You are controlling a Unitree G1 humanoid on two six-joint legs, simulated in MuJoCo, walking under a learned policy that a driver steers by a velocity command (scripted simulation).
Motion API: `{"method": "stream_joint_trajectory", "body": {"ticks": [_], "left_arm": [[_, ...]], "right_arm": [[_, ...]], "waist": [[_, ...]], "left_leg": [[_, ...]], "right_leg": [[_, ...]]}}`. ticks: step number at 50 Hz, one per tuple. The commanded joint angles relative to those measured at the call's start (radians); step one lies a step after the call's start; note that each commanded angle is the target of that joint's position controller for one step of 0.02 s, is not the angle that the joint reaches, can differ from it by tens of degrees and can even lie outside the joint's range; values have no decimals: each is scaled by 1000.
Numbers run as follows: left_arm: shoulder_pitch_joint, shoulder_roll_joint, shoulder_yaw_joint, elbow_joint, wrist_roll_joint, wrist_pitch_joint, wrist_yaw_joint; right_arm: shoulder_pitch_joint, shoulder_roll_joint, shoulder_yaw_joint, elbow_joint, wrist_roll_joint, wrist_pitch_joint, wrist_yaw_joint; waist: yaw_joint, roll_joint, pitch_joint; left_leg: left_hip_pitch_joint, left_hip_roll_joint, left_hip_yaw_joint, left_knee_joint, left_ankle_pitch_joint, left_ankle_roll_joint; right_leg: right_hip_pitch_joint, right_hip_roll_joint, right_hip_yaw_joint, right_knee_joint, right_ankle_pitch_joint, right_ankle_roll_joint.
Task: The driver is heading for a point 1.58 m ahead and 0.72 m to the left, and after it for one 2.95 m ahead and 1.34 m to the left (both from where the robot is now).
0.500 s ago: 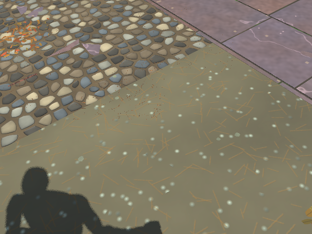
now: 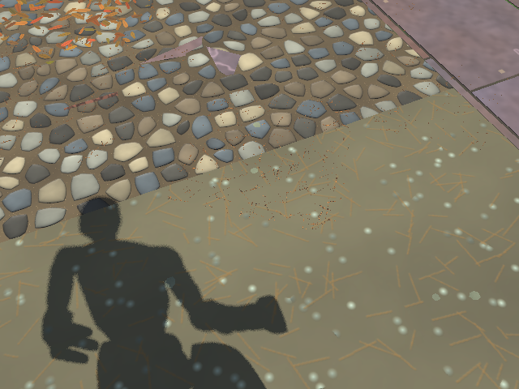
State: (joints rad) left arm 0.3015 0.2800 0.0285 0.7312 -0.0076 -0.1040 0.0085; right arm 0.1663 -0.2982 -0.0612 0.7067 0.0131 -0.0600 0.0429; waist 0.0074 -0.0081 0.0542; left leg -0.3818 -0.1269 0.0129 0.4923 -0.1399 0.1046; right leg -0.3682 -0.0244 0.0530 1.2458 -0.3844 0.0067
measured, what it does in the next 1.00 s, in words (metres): walks ahead, turning left: right foot, then left foot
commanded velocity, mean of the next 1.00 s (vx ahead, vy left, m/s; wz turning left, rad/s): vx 0.11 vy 0.00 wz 0.57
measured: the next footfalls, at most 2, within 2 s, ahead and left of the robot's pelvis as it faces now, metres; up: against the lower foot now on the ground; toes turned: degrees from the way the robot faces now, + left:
right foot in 0.30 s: +0.33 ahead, -0.12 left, +0.00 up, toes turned +17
left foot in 0.72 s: +0.17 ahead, +0.09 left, +0.00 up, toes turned +29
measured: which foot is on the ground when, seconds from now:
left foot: down 0.00-0.30, up 0.32-0.70, down 0.72-1.00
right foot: up 0.00-0.28, down 0.30-0.72, up 0.74-1.00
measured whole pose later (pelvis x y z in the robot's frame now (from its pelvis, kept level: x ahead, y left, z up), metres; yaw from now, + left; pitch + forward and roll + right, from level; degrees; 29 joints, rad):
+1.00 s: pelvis +0.17 -0.01 +0.02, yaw +36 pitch +2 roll -3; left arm 0.10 0.31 0.09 0.70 0.00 0.01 0.03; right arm 0.22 -0.30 -0.06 0.62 0.01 0.04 -0.04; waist -0.01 -0.02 0.04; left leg -0.29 -0.05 -0.12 0.47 -0.21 0.05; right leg -0.52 0.02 0.05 0.95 -0.33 0.09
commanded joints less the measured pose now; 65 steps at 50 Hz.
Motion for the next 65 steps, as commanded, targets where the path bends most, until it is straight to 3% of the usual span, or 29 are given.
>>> {"method": "stream_joint_trajectory", "body": {"ticks": [1,4,7,11,14,15,16,17,18,20,22,25,31,35,36,37,38,39,40,42,44,52,58,59,60,61,62,63,65], "left_arm": [[-17,152,45,-108,21,-18,7],[-17,104,31,-116,34,7,18],[-104,70,19,-129,33,14,17],[-198,100,30,-155,12,18,4],[-134,134,54,-143,20,5,0],[-99,168,62,-146,34,0,7],[-90,211,65,-167,53,9,20],[-49,207,71,-142,53,31,14],[-93,153,61,-166,36,42,13],[-156,98,42,-177,34,65,17],[-204,119,46,-170,39,78,23],[-191,113,53,-153,41,83,31],[-211,159,77,-130,22,97,27],[-223,169,85,-106,-8,106,21],[-183,144,82,-84,-14,110,21],[-144,89,70,-77,5,114,15],[-223,84,65,-147,30,109,22],[-299,121,78,-154,27,104,29],[-274,130,85,-143,13,107,29],[-219,139,95,-100,25,113,40],[-205,123,94,-96,22,108,34],[-266,90,71,-110,1,92,11],[-184,99,76,-85,-4,71,-14],[-162,100,77,-76,4,68,-15],[-155,139,84,-84,21,68,-12],[-204,214,93,-98,38,76,-7],[-186,165,83,-95,51,72,-9],[-196,150,77,-98,38,69,-8],[-236,123,68,-96,11,70,-1]], "right_arm": [[10,-119,-34,-79,-16,-12,-19],[4,-148,-42,-66,-11,-10,-34],[28,-166,-52,-51,8,22,-53],[77,-157,-53,-36,15,62,-70],[22,-127,-46,-62,11,70,-76],[40,-77,-31,-75,2,66,-73],[146,-15,-12,-78,-21,61,-70],[269,-69,-14,-76,3,60,-63],[252,-157,-40,-45,11,72,-66],[132,-176,-57,-52,16,113,-80],[115,-134,-50,-73,14,131,-83],[102,-87,-40,-91,9,129,-82],[49,-85,-33,-128,2,127,-53],[116,-92,-45,-113,1,129,-35],[157,-111,-55,-97,-3,128,-37],[176,-195,-78,-104,-5,125,-50],[141,-301,-95,-142,-25,115,-57],[133,-251,-82,-150,-54,91,-54],[82,-222,-69,-147,-51,75,-56],[-10,-163,-53,-160,-7,70,-64],[-6,-140,-40,-163,-10,77,-74],[36,-189,-61,-161,-8,97,-82],[-28,-169,-55,-171,11,108,-71],[-30,-153,-49,-169,16,109,-75],[12,-114,-37,-165,2,105,-77],[74,-83,-28,-166,-11,97,-75],[35,-151,-49,-168,-20,88,-79],[35,-207,-71,-152,-12,86,-80],[45,-172,-71,-118,-7,101,-84]], "waist": [[14,21,-82],[35,28,-68],[-2,69,-126],[-37,106,-154],[23,128,-154],[25,72,-206],[-26,-147,-285],[-62,-323,-380],[-41,-188,-316],[-17,-79,-198],[-30,-123,-120],[-15,-152,-142],[3,-154,-171],[-44,-139,-165],[-50,-95,-154],[-27,138,-112],[-38,343,-65],[-84,234,-98],[-41,202,-86],[-2,150,-91],[7,144,-127],[-39,168,-136],[-3,172,-166],[11,155,-166],[-9,65,-186],[-78,-183,-152],[-28,-236,-135],[-22,-167,-114],[-35,-115,-89]], "left_leg": [[221,297,-404,-245,336,226],[65,250,-264,-225,630,207],[18,168,-196,-168,564,125],[110,184,-317,-83,321,73],[154,171,-404,57,199,21],[114,115,-364,197,61,-23],[-57,4,-244,440,-459,-81],[-192,3,-184,639,-611,-118],[-230,62,-184,745,-525,-156],[-244,105,-138,794,-393,-192],[-187,124,-88,755,-313,-205],[-151,136,-48,639,-289,-207],[-15,176,-1,377,-244,-161],[139,139,58,95,-119,-87],[221,125,31,2,-62,-52],[313,295,-241,-136,102,28],[281,509,-575,-191,229,221],[231,493,-552,-211,172,254],[209,440,-459,-203,124,197],[217,359,-363,-172,127,111],[211,325,-329,-149,253,112],[255,307,-433,-103,208,128],[246,268,-507,-28,292,89],[204,238,-489,-7,219,51],[120,185,-430,72,34,-5],[-37,29,-260,218,-311,-71],[-96,21,-205,404,-522,-128],[-119,43,-209,561,-500,-154],[-148,50,-218,642,-406,-187]], "right_leg": [[-241,-72,53,-48,23,25],[-173,-45,-2,-247,72,77],[-61,21,-26,-471,312,90],[-27,65,26,-665,386,82],[66,42,46,-818,429,33],[200,-71,110,-846,579,-17],[423,-300,322,-789,981,-120],[501,-469,606,-830,861,-285],[436,-404,567,-859,644,-277],[288,-278,326,-883,413,-199],[137,-207,182,-938,365,-193],[161,-212,101,-955,408,-226],[167,-272,33,-957,372,-245],[136,-269,-29,-868,316,-177],[72,-234,-77,-787,235,-113],[-113,-129,-194,-542,28,-3],[-355,29,-156,-326,-263,65],[-343,20,-16,-154,-260,53],[-339,6,13,-113,-162,38],[-331,-4,17,-121,-27,49],[-272,20,6,-86,29,69],[-147,57,28,-461,21,80],[55,63,13,-770,118,39],[145,42,11,-885,256,20],[255,-82,110,-905,371,-24],[300,-250,304,-907,606,-147],[234,-362,431,-933,631,-298],[223,-349,398,-933,591,-316],[229,-248,271,-908,515,-240]]}}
